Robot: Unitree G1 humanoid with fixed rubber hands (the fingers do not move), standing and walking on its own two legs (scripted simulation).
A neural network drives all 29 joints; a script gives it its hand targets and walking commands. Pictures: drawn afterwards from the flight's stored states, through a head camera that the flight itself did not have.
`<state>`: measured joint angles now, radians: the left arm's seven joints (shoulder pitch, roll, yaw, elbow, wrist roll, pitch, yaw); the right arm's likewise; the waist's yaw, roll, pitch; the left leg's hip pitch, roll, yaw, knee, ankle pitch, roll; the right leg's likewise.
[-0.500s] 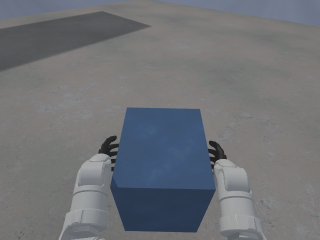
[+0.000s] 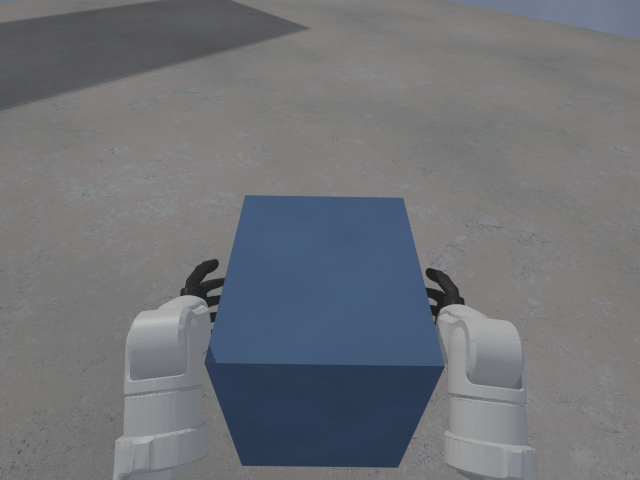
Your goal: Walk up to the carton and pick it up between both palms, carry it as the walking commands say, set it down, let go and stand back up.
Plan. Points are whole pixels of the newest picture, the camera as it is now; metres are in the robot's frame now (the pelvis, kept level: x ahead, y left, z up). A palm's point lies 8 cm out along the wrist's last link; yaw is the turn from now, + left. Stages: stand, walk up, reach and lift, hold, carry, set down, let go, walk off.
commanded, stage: carry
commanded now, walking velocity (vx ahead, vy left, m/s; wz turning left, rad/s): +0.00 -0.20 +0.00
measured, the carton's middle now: (322, 332) +0.31 +0.00 +0.04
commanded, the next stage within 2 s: none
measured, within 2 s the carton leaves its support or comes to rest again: neither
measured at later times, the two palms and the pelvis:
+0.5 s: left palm (276, 341) +0.26 +0.06 +0.09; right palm (534, 351) +0.25 -0.24 +0.10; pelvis -0.02 -0.09 +0.00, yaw +1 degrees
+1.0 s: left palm (409, 373) +0.22 -0.09 +0.09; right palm out of the picture +0.21 -0.39 +0.08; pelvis -0.06 -0.22 +0.00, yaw -2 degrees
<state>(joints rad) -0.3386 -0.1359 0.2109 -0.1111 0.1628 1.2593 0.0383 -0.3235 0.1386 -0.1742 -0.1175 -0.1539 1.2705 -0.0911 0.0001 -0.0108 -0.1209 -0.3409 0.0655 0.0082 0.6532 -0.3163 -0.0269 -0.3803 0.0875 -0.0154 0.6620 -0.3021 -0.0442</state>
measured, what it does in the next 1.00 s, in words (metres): steps to the right: right foot, then left foot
